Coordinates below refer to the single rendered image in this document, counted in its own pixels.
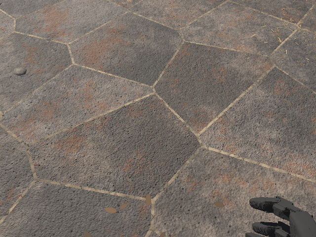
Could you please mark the robot right hand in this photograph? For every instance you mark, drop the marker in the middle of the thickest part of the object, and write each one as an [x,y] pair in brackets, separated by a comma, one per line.
[301,223]

